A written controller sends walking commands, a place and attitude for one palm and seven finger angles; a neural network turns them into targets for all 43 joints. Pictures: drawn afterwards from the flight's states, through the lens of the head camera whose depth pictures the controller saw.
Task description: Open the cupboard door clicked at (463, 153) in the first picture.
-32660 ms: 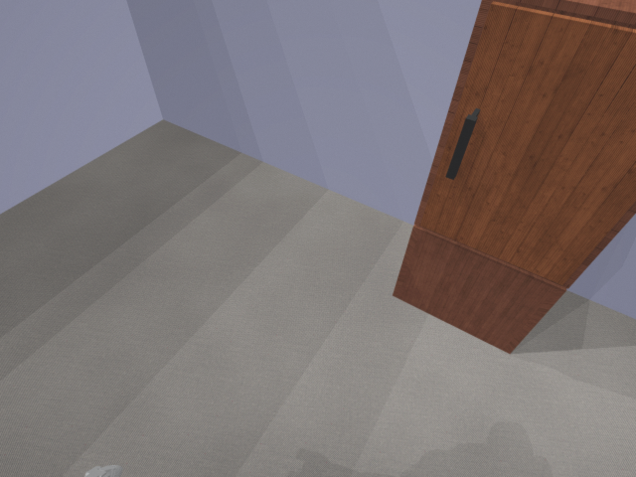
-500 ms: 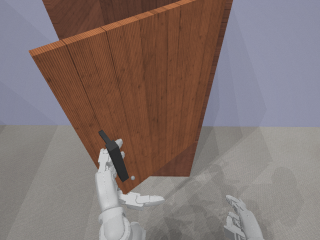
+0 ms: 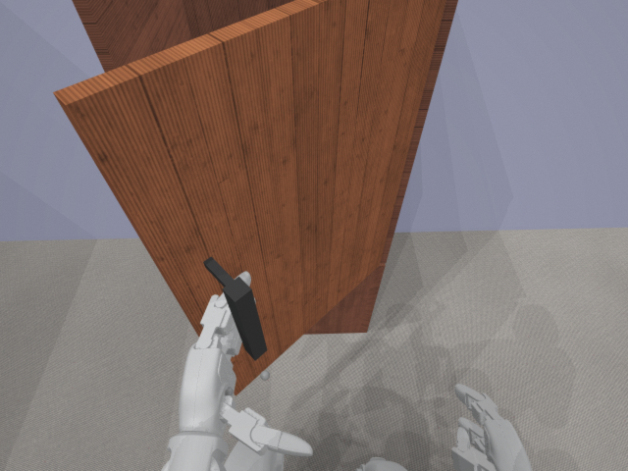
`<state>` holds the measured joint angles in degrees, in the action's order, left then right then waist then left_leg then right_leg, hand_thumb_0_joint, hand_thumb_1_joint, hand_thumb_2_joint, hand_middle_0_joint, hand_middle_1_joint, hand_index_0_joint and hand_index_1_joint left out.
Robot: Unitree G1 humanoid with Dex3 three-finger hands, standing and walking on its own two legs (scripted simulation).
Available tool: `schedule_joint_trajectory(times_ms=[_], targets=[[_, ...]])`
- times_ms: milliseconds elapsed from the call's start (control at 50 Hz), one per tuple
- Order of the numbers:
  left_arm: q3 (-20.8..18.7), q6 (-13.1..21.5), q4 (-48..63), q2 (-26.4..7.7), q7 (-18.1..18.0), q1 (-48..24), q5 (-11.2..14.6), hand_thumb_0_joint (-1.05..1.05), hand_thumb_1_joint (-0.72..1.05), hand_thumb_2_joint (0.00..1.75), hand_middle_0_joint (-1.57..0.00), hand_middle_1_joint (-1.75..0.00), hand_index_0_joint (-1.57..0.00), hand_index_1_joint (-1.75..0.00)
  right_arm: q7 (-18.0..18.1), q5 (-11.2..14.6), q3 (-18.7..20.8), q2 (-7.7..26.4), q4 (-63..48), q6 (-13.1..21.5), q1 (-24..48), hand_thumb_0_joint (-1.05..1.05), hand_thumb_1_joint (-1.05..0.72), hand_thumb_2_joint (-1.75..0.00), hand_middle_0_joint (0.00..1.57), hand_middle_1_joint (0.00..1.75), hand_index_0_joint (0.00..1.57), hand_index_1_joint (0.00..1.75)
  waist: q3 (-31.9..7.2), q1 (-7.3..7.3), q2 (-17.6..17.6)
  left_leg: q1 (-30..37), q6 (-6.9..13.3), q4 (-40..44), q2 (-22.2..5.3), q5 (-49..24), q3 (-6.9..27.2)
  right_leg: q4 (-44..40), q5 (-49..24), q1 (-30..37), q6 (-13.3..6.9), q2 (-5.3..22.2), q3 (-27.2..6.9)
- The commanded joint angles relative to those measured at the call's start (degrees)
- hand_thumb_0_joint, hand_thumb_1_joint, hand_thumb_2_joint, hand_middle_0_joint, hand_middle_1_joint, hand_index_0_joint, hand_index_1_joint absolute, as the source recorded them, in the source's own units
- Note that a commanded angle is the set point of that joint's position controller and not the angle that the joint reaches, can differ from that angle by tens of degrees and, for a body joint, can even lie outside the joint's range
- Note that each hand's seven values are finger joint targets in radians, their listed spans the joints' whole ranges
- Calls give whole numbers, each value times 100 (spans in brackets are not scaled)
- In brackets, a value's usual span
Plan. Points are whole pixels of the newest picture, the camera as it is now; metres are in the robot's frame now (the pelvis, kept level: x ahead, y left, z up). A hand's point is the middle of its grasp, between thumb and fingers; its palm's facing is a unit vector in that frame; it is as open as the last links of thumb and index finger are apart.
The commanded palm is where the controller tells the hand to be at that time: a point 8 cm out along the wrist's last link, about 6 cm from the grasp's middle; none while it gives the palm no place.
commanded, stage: slide the hand sideways off the handle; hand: left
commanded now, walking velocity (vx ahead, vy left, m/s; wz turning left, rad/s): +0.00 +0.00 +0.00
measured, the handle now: (237, 312) +0.29 +0.11 +0.07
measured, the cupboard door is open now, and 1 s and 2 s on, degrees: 42 42 42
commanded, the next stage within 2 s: draw the hand back to the body in 0.78 s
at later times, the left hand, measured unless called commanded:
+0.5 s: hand (215, 425) +0.17 +0.11 +0.06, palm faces +0.05 -1.00 +0.03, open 16.3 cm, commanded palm +0.13 +0.16 +0.06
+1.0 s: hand (182, 450) +0.15 +0.14 +0.07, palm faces +0.03 -1.00 -0.01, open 16.3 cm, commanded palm +0.12 +0.20 +0.08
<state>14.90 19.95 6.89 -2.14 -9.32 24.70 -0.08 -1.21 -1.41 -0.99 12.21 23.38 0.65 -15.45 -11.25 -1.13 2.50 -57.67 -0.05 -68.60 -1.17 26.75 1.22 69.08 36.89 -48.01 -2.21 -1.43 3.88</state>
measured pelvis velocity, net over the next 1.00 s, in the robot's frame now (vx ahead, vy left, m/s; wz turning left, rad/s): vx -0.01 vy -0.01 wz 0.00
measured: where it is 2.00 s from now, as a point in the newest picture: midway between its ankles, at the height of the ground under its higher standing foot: outside the picture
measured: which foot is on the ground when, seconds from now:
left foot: down 0.00-1.00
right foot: down 0.00-1.00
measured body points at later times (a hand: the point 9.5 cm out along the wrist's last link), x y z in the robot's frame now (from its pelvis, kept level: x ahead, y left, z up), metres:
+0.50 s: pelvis +0.00 +0.00 -0.01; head +0.05 +0.00 +0.44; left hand +0.17 +0.16 +0.06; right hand +0.22 -0.20 -0.07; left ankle +0.06 +0.12 -0.64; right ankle -0.03 -0.10 -0.64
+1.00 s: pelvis -0.01 -0.01 -0.01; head +0.02 +0.00 +0.43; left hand +0.14 +0.19 +0.07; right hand +0.18 -0.22 -0.08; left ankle +0.06 +0.12 -0.64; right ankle -0.03 -0.10 -0.64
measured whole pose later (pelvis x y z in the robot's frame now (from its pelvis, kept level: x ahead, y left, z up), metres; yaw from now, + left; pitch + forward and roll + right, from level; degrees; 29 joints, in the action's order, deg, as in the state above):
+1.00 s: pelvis -0.01 -0.01 -0.01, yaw +0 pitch +15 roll -3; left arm 2.9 22.2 18.3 -10.0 4.8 40.1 10.1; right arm 2.4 0.8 0.4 10.9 23.8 0.9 -13.5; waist -11.7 1.4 3.0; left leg -60.5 -0.8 -73.0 -1.9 27.3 3.5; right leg 72.5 37.5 -49.8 -2.9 -2.5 5.8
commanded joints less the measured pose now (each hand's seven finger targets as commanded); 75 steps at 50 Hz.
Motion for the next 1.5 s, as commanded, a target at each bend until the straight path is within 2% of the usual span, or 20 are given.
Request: schedule_joint_trajectory(times_ms=[0, 20, 140, 160, 240, 340, 380, 720, 760, 800, 880, 920, 1100, 1260, 1340, 1360, 1380, 1400, 1440, 1480], targets=[[-20, 451, 1563, -46, -23, 372, -46, 0, -50, 30, -15, -30, -15, -30, -26, 14, 227, 486, -1116, 237, 489, 0, -90, -90, 20, 30, 20, 30, -979, 71, -338, 1589, 138, 873, 133, -744, 107, -1272, -1652, 5, 63, -29, -191], [-165, 458, 1590, -149, -29, 574, -45, 0, -50, 30, -15, -30, -15, -30, -24, 15, 250, 491, -1128, 218, 496, 0, -90, -90, 20, 30, 20, 30, -1054, 145, -340, 1577, 129, 876, 122, -840, 126, -1211, -1705, 80, 36, -49, -176], [-187, 671, 1892, -186, 173, 1108, 93, 0, -50, 30, -15, -30, -15, -30, -18, 31, 248, 460, -1147, 206, 520, 0, -90, -90, 20, 30, 20, 30, -888, 88, -241, 1487, 130, 762, 146, -955, 117, -1092, -1933, -41, 69, -69, -142], [-135, 717, 1899, -156, 233, 1082, 97, 0, -50, 30, -15, -30, -15, -30, -16, 42, 249, 469, -1138, 219, 515, 0, -90, -90, 20, 30, 20, 30, -833, 20, -247, 1499, 133, 740, 130, -928, 135, -1061, -1879, -148, 72, -75, -111], [-196, 905, 2044, -222, 453, 1236, 212, 0, -50, 30, -15, -30, -15, -30, 25, 48, 279, 488, -1142, 269, 504, 0, -90, -90, 20, 30, 20, 30, -976, 39, -257, 1499, 142, 661, 129, -952, 187, -942, -1812, -246, 71, -92, -81], [-387, 849, 2145, -399, 671, 1639, 321, 0, -50, 30, -15, -30, -15, -30, 66, 79, 313, 462, -1190, 245, 536, 0, -90, -90, 20, 30, 20, 30, -1067, 125, -170, 1489, 151, 641, 137, -980, 185, -913, -1824, -211, 67, -100, -85], [-343, 792, 2182, -368, 767, 1713, 374, 0, -50, 30, -15, -30, -15, -30, 69, 91, 317, 446, -1215, 222, 555, 0, -90, -90, 20, 30, 20, 30, -917, 88, -210, 1417, 157, 654, 152, -909, 175, -972, -1840, -185, 88, -94, -82], [-1289, 890, 2162, -906, 1394, 2075, 946, 0, -50, 30, -15, -30, -15, -30, 283, 157, 418, 412, -1032, 289, 752, 0, -90, -90, 20, 30, 20, 30, -723, 185, -251, 917, 161, 455, 147, -518, 160, -1096, -1331, -157, 116, -103, -275], [-1100, 951, 2350, -811, 1444, 1815, 978, 0, -50, 30, -15, -30, -15, -30, 293, 148, 385, 441, -1054, 360, 745, 0, -90, -90, 20, 30, 20, 30, -725, 111, -52, 940, 174, 410, 156, -424, 159, -1085, -1180, -329, 127, -84, -295], [-1139, 945, 2285, -833, 1463, 1762, 1016, 0, -50, 30, -15, -30, -15, -30, 313, 153, 388, 454, -1017, 397, 722, 0, -90, -90, 20, 30, 20, 30, -659, 84, -162, 869, 171, 383, 143, -298, 169, -1152, -976, -382, 134, -86, -329], [-1406, 860, 2373, -1054, 1440, 1752, 1048, 0, -50, 30, -15, -30, -15, -30, 350, 166, 406, 446, -1005, 408, 700, 0, -90, -90, 20, 30, 20, 30, -811, 174, -228, 859, 167, 409, 127, -266, 158, -1228, -850, -254, 139, -77, -407], [-1708, 724, 2645, -1348, 1392, 1876, 1080, 0, -50, 30, -15, -30, -15, -30, 383, 211, 412, 429, -1036, 355, 702, 0, -90, -90, 20, 30, 20, 30, -896, 296, 47, 1065, 167, 578, 125, -351, 126, -1357, -845, -21, 111, -99, -439], [-1836, 143, 2634, -1275, 1583, 1849, 1395, 0, -50, 30, -15, -30, -15, -30, 500, 332, 328, 476, -979, 380, 642, 0, -90, -90, 20, 30, 20, 30, -190, 90, -207, 1595, 175, 1138, 132, -316, 169, -2035, -899, 296, 227, -99, -321], [-2424, 53, 2856, -1632, 1795, 1815, 1661, 0, -50, 30, -15, -30, -15, -30, 548, 372, 300, 495, -929, 518, 630, 0, -90, -90, 20, 30, 20, 30, -188, 241, 11, 2125, 169, 1526, 143, -611, 164, -2286, -1181, 725, 198, -111, -225], [-2685, -79, 2887, -1752, 1953, 1831, 1817, 0, -36, 36, -16, -30, -16, -30, 579, 403, 300, 518, -860, 595, 619, 0, -90, -90, 20, 30, 20, 30, -235, 243, -57, 2371, 174, 1623, 150, -928, 156, -2402, -1773, 1005, 249, -97, -222], [-2669, -124, 2964, -1735, 2020, 1745, 1856, 0, -32, 37, -16, -30, -16, -30, 577, 418, 282, 544, -854, 623, 616, 0, -90, -90, 20, 30, 20, 30, -220, 229, 87, 2474, 176, 1686, 156, -973, 161, -2433, -1829, 1016, 243, -108, -189], [-2934, -564, 3260, -2776, 1295, 1821, 918, 0, -29, 39, -16, -30, -16, -30, 786, 345, 281, 592, -988, 484, 606, 0, -90, -90, 20, 30, 20, 30, -365, 509, 188, 2755, 158, 1975, 61, -1035, 6, -2953, -1977, 1247, 128, 136, -644], [-2667, -857, 3339, -2257, 974, 1988, 836, 0, -26, 40, -16, -30, -16, -30, 862, 325, 188, 463, -1021, 441, 563, 0, -90, -90, 20, 30, 20, 30, -139, 356, 274, 2934, 183, 2082, 83, -1131, -26, -3098, -2007, 1321, 114, 174, -555], [-2413, -1268, 3174, -1987, 612, 2102, 569, 0, -18, 43, -16, -30, -16, -30, 901, 311, 137, 441, -885, 370, 555, 0, -90, -90, 20, 30, 20, 30, 224, 296, 204, 3211, 221, 2247, 43, -1221, -54, -3230, -2129, 1360, 143, 129, -359], [-2441, -1441, 3371, -2118, 405, 1813, 455, 0, -12, 47, -16, -30, -16, -30, 915, 290, 85, 517, -901, 334, 618, 0, -90, -90, 20, 30, 20, 30, 265, 284, 0, 3419, 236, 2517, 41, -1193, 7, -3370, -2032, 1538, 142, 91, -236]])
